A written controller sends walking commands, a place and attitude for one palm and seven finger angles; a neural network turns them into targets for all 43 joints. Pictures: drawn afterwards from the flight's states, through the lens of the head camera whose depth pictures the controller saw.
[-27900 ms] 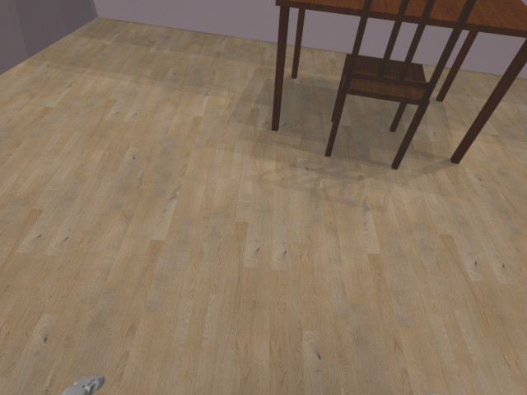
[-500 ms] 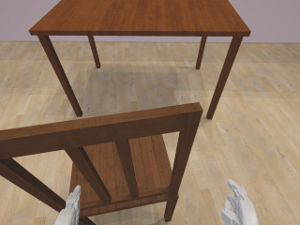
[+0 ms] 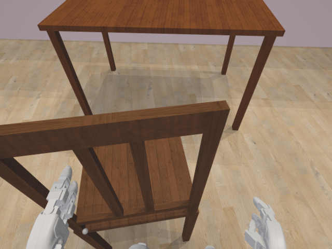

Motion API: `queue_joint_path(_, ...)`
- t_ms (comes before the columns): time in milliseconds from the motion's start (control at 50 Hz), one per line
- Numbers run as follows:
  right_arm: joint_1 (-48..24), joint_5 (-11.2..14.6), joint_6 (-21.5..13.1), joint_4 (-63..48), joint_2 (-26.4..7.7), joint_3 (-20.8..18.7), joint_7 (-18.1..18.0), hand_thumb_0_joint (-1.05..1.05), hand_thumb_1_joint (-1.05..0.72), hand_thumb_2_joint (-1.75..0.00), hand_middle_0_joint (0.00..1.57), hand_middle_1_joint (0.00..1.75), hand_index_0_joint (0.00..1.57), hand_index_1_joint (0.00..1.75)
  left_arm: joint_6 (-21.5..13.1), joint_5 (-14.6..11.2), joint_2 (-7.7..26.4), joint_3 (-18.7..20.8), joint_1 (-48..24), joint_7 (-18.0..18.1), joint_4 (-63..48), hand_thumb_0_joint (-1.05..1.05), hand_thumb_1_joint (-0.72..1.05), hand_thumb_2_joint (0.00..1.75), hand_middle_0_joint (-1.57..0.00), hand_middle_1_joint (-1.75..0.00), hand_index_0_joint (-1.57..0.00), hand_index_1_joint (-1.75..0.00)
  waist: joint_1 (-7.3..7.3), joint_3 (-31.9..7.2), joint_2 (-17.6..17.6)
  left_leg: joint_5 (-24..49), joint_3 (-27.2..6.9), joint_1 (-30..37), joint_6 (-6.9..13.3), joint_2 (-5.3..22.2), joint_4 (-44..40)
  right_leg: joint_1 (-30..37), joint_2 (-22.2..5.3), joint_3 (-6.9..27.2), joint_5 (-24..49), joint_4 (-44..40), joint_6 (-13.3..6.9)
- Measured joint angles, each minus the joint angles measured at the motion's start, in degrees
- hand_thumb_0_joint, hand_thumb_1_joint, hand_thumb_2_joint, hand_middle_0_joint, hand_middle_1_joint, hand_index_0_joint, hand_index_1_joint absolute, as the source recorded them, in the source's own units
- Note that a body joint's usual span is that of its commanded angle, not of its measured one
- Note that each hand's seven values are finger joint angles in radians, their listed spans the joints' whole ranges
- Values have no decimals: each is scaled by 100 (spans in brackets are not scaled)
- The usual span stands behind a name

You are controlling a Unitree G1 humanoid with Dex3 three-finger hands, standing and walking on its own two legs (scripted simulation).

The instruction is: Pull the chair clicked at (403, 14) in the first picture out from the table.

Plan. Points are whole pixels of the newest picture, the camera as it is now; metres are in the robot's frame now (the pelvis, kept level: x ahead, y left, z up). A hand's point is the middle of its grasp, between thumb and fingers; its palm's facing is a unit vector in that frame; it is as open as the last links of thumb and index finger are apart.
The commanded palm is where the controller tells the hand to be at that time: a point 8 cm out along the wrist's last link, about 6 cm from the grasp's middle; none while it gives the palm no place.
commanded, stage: draw the hand back to the body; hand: left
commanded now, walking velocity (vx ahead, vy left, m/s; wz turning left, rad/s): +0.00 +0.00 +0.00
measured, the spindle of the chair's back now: (105, 188) +0.26 +0.17 +0.01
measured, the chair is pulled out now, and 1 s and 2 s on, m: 0.65 0.64 0.68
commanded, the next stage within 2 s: step back with the hand held close in 1.28 s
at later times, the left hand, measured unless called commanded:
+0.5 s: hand (51, 210) +0.17 +0.21 +0.12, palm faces +0.21 -0.91 -0.37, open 15.0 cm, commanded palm +0.13 +0.28 +0.17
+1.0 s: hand (32, 185) +0.20 +0.25 +0.15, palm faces +0.36 -0.82 -0.44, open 8.0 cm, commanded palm +0.18 +0.30 +0.24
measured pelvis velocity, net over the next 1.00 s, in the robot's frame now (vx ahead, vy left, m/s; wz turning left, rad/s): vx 0.05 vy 0.00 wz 0.01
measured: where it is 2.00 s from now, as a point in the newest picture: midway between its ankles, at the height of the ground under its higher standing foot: outside the picture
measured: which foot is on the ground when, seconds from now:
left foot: down 0.00-1.00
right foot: down 0.00-1.00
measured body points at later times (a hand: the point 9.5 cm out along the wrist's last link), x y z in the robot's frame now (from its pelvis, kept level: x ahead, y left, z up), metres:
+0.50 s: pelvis +0.02 +0.01 +0.05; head +0.00 +0.00 +0.50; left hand +0.15 +0.26 +0.15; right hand +0.21 -0.21 -0.02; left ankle +0.01 +0.15 -0.67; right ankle +0.03 -0.12 -0.67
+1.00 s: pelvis +0.05 +0.00 +0.07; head +0.04 -0.02 +0.52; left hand +0.17 +0.30 +0.17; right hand +0.25 -0.21 -0.01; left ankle +0.01 +0.15 -0.67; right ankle +0.03 -0.12 -0.67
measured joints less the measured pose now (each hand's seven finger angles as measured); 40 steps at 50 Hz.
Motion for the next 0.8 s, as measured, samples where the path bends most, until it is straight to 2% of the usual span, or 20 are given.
queue_joint_path(60, -36, 55, 20, 4, 8, 11, 66, 1, -91, -90, 20, 30, 21, 30, -215, -179, 76, 153, -174, -351, 105, -1, -54, 20, 0, 0, 0, 0, -24, 63, 15, -14, 28, 5, -4, 18, 51, -13, 19, 30, 0, 53, -2)
queue_joint_path(120, 0, 123, 76, -34, 5, 23, 36, 1, -91, -90, 20, 30, 21, 30, 20, -308, 188, 291, -188, -498, 83, -1, -54, 20, 0, 0, -1, 0, -39, 105, 29, -1, 59, 170, 4, 25, -26, 136, 26, 59, 14, -12, 9)
queue_joint_path(220, 112, 197, 33, -30, -31, 55, -101, 1, -91, -90, 20, 30, 21, 30, 413, -525, 311, 611, -108, -381, -78, -1, -51, 22, -1, -1, -1, -1, -24, 124, 36, 68, 57, 593, 21, 44, -318, 579, 47, 43, 92, -332, 23)
queue_joint_path(260, 160, 106, 111, -22, -50, 54, -186, 1, -91, -90, 20, 30, 20, 30, 762, -43, 509, 624, -140, 124, -275, -1, -48, 23, -1, -1, -2, -1, 60, 172, 16, 115, 71, 863, 15, 56, -501, 850, 60, 48, 146, -521, 28)
queue_joint_path(300, 173, 31, 223, -17, -82, 89, -236, 1, -91, -90, 20, 30, 20, 30, 1140, 314, 647, 561, -127, 620, -470, -1, -43, 25, -2, -3, -2, -2, 71, 219, 29, 194, 65, 1162, 14, 50, -740, 1166, 54, 33, 220, -772, 43)
queue_joint_path(340, 126, -14, 309, -8, -112, 135, -258, 1, -91, -90, 20, 30, 20, 30, 1401, 549, 673, 373, -113, 933, -543, -1, -38, 28, -6, -4, -3, -3, 45, 288, 75, 276, 66, 1436, 44, 49, -973, 1463, 58, 23, 313, -1037, 56)
queue_joint_path(400, 39, -61, 407, -4, -115, 202, -283, 1, -91, -90, 20, 30, 20, 30, 1611, 726, 653, 199, -161, 1218, -544, -1, -29, 32, -9, -7, -4, -5, 43, 426, 102, 401, 105, 1790, 76, 46, -1303, 1814, 58, 47, 451, -1377, 75)
queue_joint_path(560, -90, -131, 411, 157, -44, 419, -252, 1, -91, -90, 20, 30, 20, 30, 1811, 762, 940, 250, -395, 1414, -497, 0, -2, 45, -21, -13, -8, -11, 130, 765, 46, 697, 141, 2538, 84, 25, -2080, 2542, 40, 54, 705, -2092, 82)
queue_joint_path(800, -249, -239, 266, 607, -111, 480, -127, 1, -91, -90, 20, 30, 21, 30, 2132, 676, 1008, 636, -803, 1505, -214, 1, 41, 66, -29, -23, -18, -19, 281, 1040, 47, 971, 167, 3315, 64, 12, -2935, 3239, 27, 48, 865, -2754, 70)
